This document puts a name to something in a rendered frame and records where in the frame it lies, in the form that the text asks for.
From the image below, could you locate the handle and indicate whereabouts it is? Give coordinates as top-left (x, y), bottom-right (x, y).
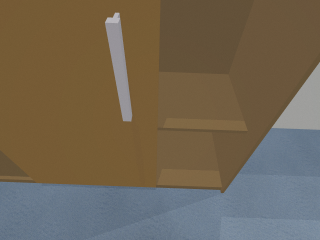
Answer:
top-left (105, 12), bottom-right (132, 122)

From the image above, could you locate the wardrobe door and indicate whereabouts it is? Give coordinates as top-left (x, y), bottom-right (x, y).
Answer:
top-left (0, 0), bottom-right (161, 188)
top-left (0, 150), bottom-right (29, 177)

